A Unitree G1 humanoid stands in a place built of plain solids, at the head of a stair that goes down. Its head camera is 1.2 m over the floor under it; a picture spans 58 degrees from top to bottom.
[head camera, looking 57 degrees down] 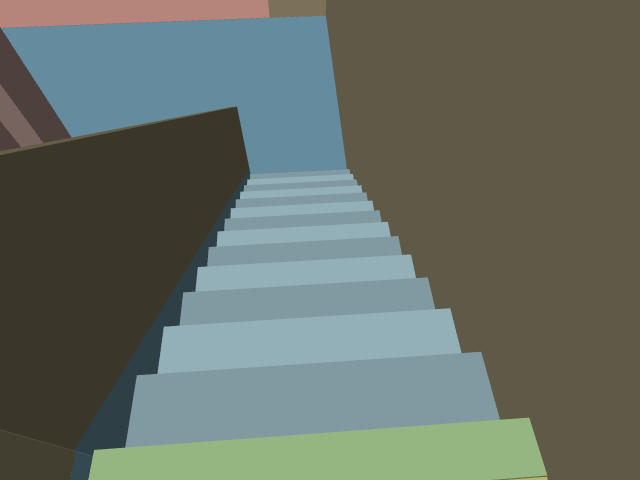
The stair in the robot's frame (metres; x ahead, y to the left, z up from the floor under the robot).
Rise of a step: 0.19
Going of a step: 0.24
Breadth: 1.12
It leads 4 degrees to the left of straight ahead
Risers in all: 14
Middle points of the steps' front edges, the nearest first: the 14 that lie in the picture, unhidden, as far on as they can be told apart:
0.19 0.01 0.00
0.43 0.03 -0.19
0.67 0.04 -0.38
0.91 0.06 -0.57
1.14 0.08 -0.75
1.38 0.09 -0.94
1.62 0.11 -1.13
1.86 0.13 -1.32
2.10 0.14 -1.51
2.34 0.16 -1.70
2.57 0.18 -1.89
2.81 0.19 -2.08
3.05 0.21 -2.27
3.29 0.22 -2.46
